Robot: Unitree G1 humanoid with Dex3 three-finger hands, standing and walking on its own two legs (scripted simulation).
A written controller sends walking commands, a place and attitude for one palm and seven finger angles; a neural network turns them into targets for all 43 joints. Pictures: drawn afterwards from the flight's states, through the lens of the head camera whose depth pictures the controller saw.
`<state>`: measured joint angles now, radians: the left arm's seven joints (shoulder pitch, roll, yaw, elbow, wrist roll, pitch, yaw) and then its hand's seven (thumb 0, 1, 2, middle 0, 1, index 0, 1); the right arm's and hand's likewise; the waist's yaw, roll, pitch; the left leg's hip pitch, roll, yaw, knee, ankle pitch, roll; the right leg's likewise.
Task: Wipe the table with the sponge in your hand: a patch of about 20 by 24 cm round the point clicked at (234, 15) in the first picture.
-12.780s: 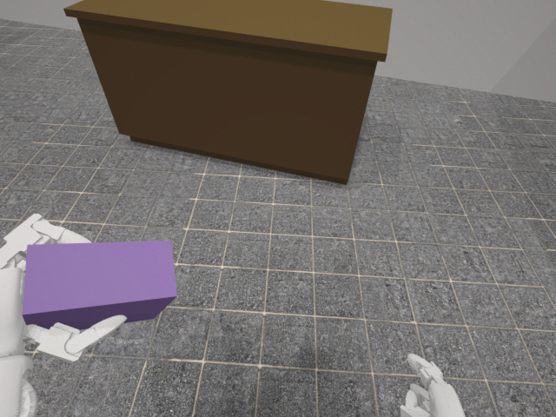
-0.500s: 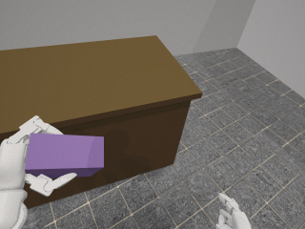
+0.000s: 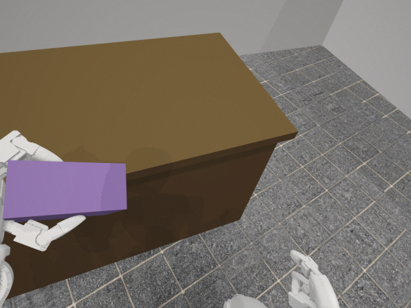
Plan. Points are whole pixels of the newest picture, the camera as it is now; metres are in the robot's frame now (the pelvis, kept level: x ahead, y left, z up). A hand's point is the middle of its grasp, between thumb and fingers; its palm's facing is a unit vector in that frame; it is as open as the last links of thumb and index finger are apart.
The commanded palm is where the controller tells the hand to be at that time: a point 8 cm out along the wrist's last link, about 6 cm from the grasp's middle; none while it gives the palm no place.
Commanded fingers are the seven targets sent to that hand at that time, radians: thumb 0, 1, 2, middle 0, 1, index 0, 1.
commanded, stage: shuffle to correct the standing spot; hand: left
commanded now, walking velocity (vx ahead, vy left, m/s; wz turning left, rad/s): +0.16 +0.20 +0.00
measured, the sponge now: (84, 192) +0.25 +0.20 +0.14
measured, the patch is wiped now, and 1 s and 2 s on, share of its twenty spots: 0.00 0.00 0.00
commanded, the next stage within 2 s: come to a stop and stand still in 0.66 s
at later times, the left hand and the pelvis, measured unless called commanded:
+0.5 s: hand out of the picture +0.33 +0.36 +0.18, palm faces +0.41 -0.80 -0.45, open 10.4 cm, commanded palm +0.25 +0.39 +0.18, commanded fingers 0.00 0.10 1.30 -1.20 -1.60 -1.20 -1.60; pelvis +0.09 +0.11 -0.03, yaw +0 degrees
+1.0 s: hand out of the picture +0.35 +0.43 +0.19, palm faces +0.39 -0.84 -0.38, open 10.4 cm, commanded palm +0.28 +0.48 +0.18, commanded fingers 0.00 0.10 1.30 -1.20 -1.60 -1.20 -1.60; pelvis +0.12 +0.20 -0.01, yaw +0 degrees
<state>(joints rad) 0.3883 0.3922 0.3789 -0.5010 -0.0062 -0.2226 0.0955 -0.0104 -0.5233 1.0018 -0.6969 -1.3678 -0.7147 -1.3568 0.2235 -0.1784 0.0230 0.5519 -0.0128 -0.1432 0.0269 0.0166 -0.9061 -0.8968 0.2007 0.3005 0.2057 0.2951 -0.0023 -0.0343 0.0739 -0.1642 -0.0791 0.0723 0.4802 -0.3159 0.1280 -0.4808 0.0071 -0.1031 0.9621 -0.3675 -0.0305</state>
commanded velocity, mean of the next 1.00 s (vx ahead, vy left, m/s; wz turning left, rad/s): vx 0.05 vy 0.08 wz -0.01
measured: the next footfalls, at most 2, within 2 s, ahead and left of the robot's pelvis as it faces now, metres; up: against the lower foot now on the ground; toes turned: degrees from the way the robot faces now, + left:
right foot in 0.10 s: +0.12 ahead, -0.08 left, +0.00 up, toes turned -9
left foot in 0.38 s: +0.21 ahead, +0.28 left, +0.00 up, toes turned +3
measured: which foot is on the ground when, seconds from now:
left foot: down 0.00-0.10, up 0.12-0.36, down 0.38-0.56, up 0.58-0.78, down 0.80-1.00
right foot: up 0.00-0.08, down 0.10-0.38, up 0.40-0.52, down 0.54-0.80, up 0.82-1.00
